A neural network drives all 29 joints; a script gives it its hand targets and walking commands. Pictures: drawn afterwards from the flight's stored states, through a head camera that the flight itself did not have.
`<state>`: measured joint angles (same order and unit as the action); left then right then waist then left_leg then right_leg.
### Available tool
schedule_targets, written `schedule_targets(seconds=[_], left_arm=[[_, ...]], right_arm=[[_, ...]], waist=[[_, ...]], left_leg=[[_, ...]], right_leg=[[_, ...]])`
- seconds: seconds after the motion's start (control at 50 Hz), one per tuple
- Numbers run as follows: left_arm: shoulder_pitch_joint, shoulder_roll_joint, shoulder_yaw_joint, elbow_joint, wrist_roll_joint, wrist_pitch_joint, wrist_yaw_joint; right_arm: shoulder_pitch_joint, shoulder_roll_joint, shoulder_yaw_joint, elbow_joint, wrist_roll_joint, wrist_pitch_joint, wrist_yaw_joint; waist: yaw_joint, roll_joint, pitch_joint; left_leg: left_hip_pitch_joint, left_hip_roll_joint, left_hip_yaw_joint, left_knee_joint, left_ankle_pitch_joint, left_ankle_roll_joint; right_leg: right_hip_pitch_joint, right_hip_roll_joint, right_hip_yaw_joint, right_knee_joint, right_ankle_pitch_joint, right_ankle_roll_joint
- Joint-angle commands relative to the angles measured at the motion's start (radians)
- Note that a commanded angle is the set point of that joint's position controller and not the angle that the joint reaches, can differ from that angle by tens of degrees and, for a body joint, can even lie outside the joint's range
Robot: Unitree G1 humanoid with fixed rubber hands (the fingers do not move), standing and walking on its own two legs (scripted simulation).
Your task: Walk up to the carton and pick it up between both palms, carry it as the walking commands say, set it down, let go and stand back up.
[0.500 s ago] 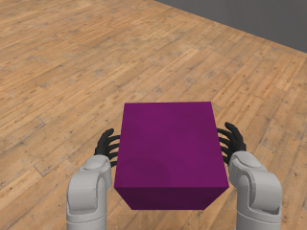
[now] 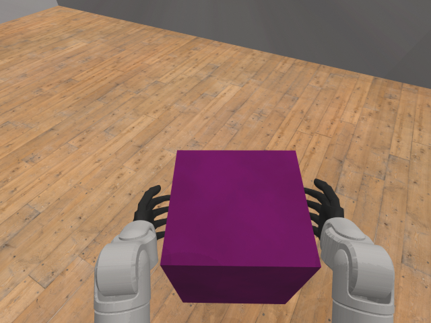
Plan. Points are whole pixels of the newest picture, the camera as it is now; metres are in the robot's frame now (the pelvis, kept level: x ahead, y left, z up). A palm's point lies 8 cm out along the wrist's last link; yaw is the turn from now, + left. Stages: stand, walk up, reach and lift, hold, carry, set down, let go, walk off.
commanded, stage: carry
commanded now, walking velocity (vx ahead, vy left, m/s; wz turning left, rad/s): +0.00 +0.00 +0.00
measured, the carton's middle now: (234, 232) +0.30 +0.00 +0.02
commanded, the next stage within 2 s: none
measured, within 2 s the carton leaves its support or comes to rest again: neither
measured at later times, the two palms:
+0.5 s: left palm (134, 248) +0.23 +0.16 +0.09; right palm (329, 245) +0.24 -0.14 +0.10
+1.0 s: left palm (136, 244) +0.24 +0.16 +0.09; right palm (328, 241) +0.25 -0.14 +0.10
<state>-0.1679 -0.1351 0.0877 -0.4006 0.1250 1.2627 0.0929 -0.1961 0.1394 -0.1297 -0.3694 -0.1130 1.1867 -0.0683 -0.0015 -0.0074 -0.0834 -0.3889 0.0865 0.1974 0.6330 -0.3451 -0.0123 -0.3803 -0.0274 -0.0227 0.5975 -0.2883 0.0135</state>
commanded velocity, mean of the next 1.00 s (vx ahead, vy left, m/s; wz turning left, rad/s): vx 0.00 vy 0.00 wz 0.00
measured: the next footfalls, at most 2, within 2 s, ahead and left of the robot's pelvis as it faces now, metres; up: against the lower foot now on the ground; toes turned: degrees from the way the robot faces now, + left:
none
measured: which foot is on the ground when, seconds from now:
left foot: down 0.00-1.00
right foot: down 0.00-1.00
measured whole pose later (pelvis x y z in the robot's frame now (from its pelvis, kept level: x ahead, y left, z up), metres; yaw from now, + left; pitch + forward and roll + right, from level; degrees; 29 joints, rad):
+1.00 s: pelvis -0.02 +0.01 +0.00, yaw +0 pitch +2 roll -1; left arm -0.17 -0.13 0.09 -0.35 0.13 1.27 0.10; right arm -0.19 0.14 -0.13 -0.32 -0.11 1.19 -0.07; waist -0.01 0.01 -0.09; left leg -0.38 0.09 0.19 0.61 -0.27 0.03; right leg -0.37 -0.02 -0.02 0.57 -0.24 0.02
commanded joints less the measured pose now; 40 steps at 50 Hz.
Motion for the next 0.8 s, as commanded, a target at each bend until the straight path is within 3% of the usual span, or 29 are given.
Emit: schedule_targets(seconds=[0.0, 0.04, 0.06, 0.1, 0.14, 0.18, 0.2, 0.26, 0.28, 0.3, 0.32, 0.34, 0.36, 0.38, 0.42, 0.46, 0.48, 0.5, 0.52, 0.56, 0.58, 0.62, 0.64, 0.66, 0.68, 0.7, 0.74, 0.76, 0.78], left_arm=[[-0.502, -0.863, -0.686, -0.014, -0.413, -0.040, -0.261], [-0.466, -0.871, -0.697, 0.024, -0.416, -0.037, -0.261], [-0.470, -0.854, -0.701, -0.025, -0.413, -0.043, -0.259], [-0.426, -0.845, -0.694, 0.014, -0.398, -0.037, -0.254], [-0.507, -0.868, -0.719, -0.009, -0.422, -0.036, -0.256], [-0.467, -0.856, -0.681, 0.040, -0.402, -0.027, -0.257], [-0.495, -0.859, -0.698, 0.042, -0.407, -0.024, -0.257], [-0.509, -0.856, -0.703, 0.051, -0.410, -0.023, -0.259], [-0.480, -0.882, -0.677, 0.097, -0.401, -0.023, -0.262], [-0.546, -0.881, -0.703, 0.050, -0.414, -0.031, -0.260], [-0.478, -0.877, -0.681, 0.111, -0.402, -0.019, -0.258], [-0.488, -0.861, -0.702, 0.047, -0.416, -0.030, -0.261], [-0.507, -0.870, -0.698, 0.059, -0.416, -0.032, -0.260], [-0.528, -0.892, -0.701, 0.029, -0.420, -0.042, -0.260], [-0.511, -0.859, -0.702, 0.015, -0.412, -0.034, -0.253], [-0.491, -0.861, -0.685, 0.045, -0.409, -0.027, -0.259], [-0.530, -0.880, -0.697, 0.035, -0.414, -0.035, -0.258], [-0.526, -0.874, -0.687, 0.040, -0.410, -0.028, -0.256], [-0.523, -0.890, -0.697, 0.036, -0.411, -0.030, -0.255], [-0.551, -0.893, -0.715, 0.002, -0.427, -0.037, -0.251], [-0.508, -0.875, -0.694, 0.050, -0.409, -0.026, -0.250], [-0.565, -0.878, -0.715, -0.034, -0.426, -0.040, -0.247], [-0.520, -0.858, -0.708, -0.014, -0.422, -0.033, -0.248], [-0.517, -0.883, -0.714, 0.009, -0.419, -0.033, -0.247], [-0.527, -0.888, -0.715, -0.024, -0.426, -0.041, -0.247], [-0.516, -0.872, -0.711, -0.001, -0.425, -0.039, -0.248], [-0.554, -0.867, -0.721, -0.035, -0.428, -0.040, -0.250], [-0.525, -0.855, -0.702, -0.017, -0.421, -0.035, -0.247], [-0.502, -0.882, -0.702, -0.007, -0.420, -0.043, -0.252]], right_arm=[[-0.369, 0.908, 0.741, 0.066, 0.402, 0.038, 0.238], [-0.388, 0.889, 0.744, 0.047, 0.412, 0.031, 0.240], [-0.375, 0.894, 0.759, 0.035, 0.413, 0.033, 0.241], [-0.360, 0.874, 0.757, 0.052, 0.415, 0.039, 0.249], [-0.391, 0.890, 0.731, 0.082, 0.403, 0.043, 0.252], [-0.392, 0.885, 0.733, 0.112, 0.400, 0.054, 0.251], [-0.351, 0.892, 0.718, 0.145, 0.380, 0.053, 0.249], [-0.356, 0.861, 0.707, 0.140, 0.370, 0.054, 0.250], [-0.434, 0.892, 0.723, 0.112, 0.398, 0.049, 0.246], [-0.440, 0.893, 0.716, 0.121, 0.398, 0.047, 0.253], [-0.413, 0.872, 0.703, 0.142, 0.385, 0.053, 0.249], [-0.364, 0.875, 0.719, 0.131, 0.383, 0.046, 0.248], [-0.409, 0.880, 0.716, 0.106, 0.393, 0.038, 0.249], [-0.452, 0.918, 0.730, 0.080, 0.404, 0.032, 0.246], [-0.393, 0.891, 0.715, 0.108, 0.400, 0.042, 0.243], [-0.412, 0.882, 0.727, 0.092, 0.396, 0.045, 0.238], [-0.450, 0.898, 0.728, 0.079, 0.402, 0.042, 0.243], [-0.409, 0.899, 0.718, 0.108, 0.391, 0.046, 0.236], [-0.455, 0.906, 0.727, 0.055, 0.405, 0.042, 0.236], [-0.460, 0.905, 0.728, 0.036, 0.411, 0.037, 0.234], [-0.427, 0.880, 0.719, 0.068, 0.402, 0.044, 0.231], [-0.435, 0.899, 0.725, 0.062, 0.409, 0.040, 0.236], [-0.386, 0.876, 0.718, 0.074, 0.392, 0.044, 0.231], [-0.426, 0.894, 0.720, 0.048, 0.401, 0.037, 0.231], [-0.409, 0.908, 0.725, 0.058, 0.405, 0.033, 0.234], [-0.397, 0.898, 0.730, 0.067, 0.402, 0.035, 0.229], [-0.457, 0.889, 0.739, 0.018, 0.405, 0.031, 0.224], [-0.414, 0.900, 0.723, 0.085, 0.404, 0.040, 0.222], [-0.449, 0.907, 0.740, 0.006, 0.414, 0.026, 0.223]], waist=[[-0.007, -0.051, -0.296], [-0.003, 0.052, -0.263], [-0.002, 0.032, -0.283], [0.002, 0.059, -0.239], [-0.002, 0.085, -0.228], [-0.002, 0.036, -0.212], [-0.005, 0.070, -0.211], [-0.009, 0.071, -0.155], [-0.007, 0.052, -0.195], [-0.010, 0.074, -0.190], [-0.009, 0.056, -0.159], [-0.010, 0.072, -0.178], [-0.008, 0.071, -0.173], [-0.005, 0.019, -0.196], [-0.008, 0.121, -0.195], [-0.011, 0.048, -0.174], [-0.011, 0.066, -0.174], [-0.010, 0.036, -0.168], [-0.011, 0.035, -0.208], [-0.010, 0.067, -0.221], [-0.008, 0.076, -0.205], [-0.007, 0.094, -0.226], [-0.011, 0.043, -0.205], [-0.008, 0.079, -0.241], [-0.009, 0.073, -0.280], [-0.014, 0.034, -0.244], [-0.015, 0.026, -0.239], [-0.014, 0.040, -0.247], [-0.010, 0.005, -0.305]], left_leg=[[0.194, 0.071, -0.145, -0.106, 0.131, -0.028], [0.177, 0.115, -0.177, -0.133, 0.181, -0.023], [0.165, 0.126, -0.189, -0.149, 0.150, -0.020], [0.160, 0.137, -0.197, -0.187, 0.136, 0.005], [0.145, 0.140, -0.203, -0.220, 0.071, 0.004], [0.129, 0.145, -0.212, -0.214, 0.037, 0.012], [0.109, 0.132, -0.205, -0.216, 0.049, 0.004], [0.125, 0.144, -0.217, -0.247, -0.024, 0.008], [0.126, 0.136, -0.210, -0.229, 0.008, 0.017], [0.116, 0.138, -0.211, -0.230, 0.012, 0.010], [0.113, 0.131, -0.208, -0.239, -0.055, 0.012], [0.114, 0.135, -0.211, -0.250, -0.041, 0.018], [0.113, 0.135, -0.216, -0.252, -0.053, 0.018], [0.118, 0.133, -0.208, -0.240, 0.005, 0.023], [0.096, 0.121, -0.200, -0.251, -0.045, 0.021], [0.113, 0.114, -0.199, -0.236, -0.103, 0.024], [0.119, 0.112, -0.206, -0.256, -0.115, 0.023], [0.092, 0.113, -0.211, -0.255, -0.079, 0.029], [0.122, 0.117, -0.223, -0.251, -0.033, 0.029], [0.136, 0.126, -0.230, -0.267, -0.004, 0.024], [0.115, 0.140, -0.240, -0.280, -0.019, 0.027], [0.134, 0.128, -0.201, -0.240, 0.053, 0.035], [0.158, 0.119, -0.194, -0.226, 0.055, 0.026], [0.146, 0.115, -0.197, -0.229, 0.079, 0.032], [0.172, 0.104, -0.172, -0.192, 0.148, 0.028], [0.171, 0.095, -0.164, -0.174, 0.153, 0.020], [0.180, 0.102, -0.171, -0.165, 0.136, 0.022], [0.193, 0.101, -0.169, -0.159, 0.156, 0.024], [0.190, 0.103, -0.179, -0.144, 0.190, 0.033]], right_leg=[[0.089, -0.125, 0.082, -0.158, 0.303, -0.033], [0.074, -0.092, 0.053, -0.127, 0.240, -0.024], [0.091, -0.098, 0.055, -0.117, 0.204, -0.024], [0.096, -0.076, 0.026, -0.095, 0.181, -0.019], [0.084, -0.072, 0.017, -0.098, 0.131, -0.012], [0.093, -0.077, 0.025, -0.115, 0.137, -0.024], [0.097, -0.082, 0.031, -0.116, 0.127, -0.019], [0.041, -0.073, 0.010, -0.117, 0.107, -0.013], [0.076, -0.074, 0.016, -0.122, 0.126, -0.017], [0.082, -0.075, 0.006, -0.116, 0.132, -0.018], [0.051, -0.068, 0.012, -0.125, 0.092, -0.023], [0.058, -0.065, 0.017, -0.120, 0.112, -0.017], [0.048, -0.078, 0.024, -0.125, 0.105, -0.022], [0.081, -0.079, 0.031, -0.127, 0.138, -0.023], [0.078, -0.068, 0.009, -0.123, 0.129, -0.017], [0.052, -0.065, 0.019, -0.145, 0.076, -0.037], [0.037, -0.067, 0.029, -0.147, 0.084, -0.036], [0.070, -0.069, 0.030, -0.143, 0.104, -0.039], [0.082, -0.067, 0.007, -0.124, 0.139, -0.031], [0.074, -0.053, 0.001, -0.099, 0.133, -0.027], [0.068, -0.057, 0.009, -0.096, 0.105, -0.026], [0.082, -0.058, 0.006, -0.112, 0.165, -0.024], [0.071, -0.056, 0.002, -0.114, 0.168, -0.028], [0.093, -0.077, 0.024, -0.115, 0.187, -0.027], [0.107, -0.082, 0.033, -0.118, 0.259, -0.031], [0.084, -0.089, 0.036, -0.126, 0.264, -0.028], [0.071, -0.091, 0.036, -0.130, 0.254, -0.032], [0.068, -0.093, 0.039, -0.127, 0.262, -0.027], [0.106, -0.098, 0.045, -0.122, 0.297, -0.036]])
